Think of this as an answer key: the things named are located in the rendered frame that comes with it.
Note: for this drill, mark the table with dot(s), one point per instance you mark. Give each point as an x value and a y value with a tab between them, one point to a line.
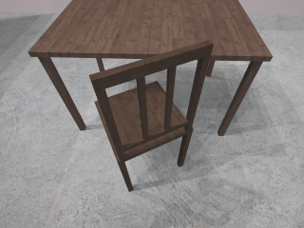
139	29

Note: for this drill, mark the chair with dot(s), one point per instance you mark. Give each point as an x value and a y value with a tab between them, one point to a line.
143	118

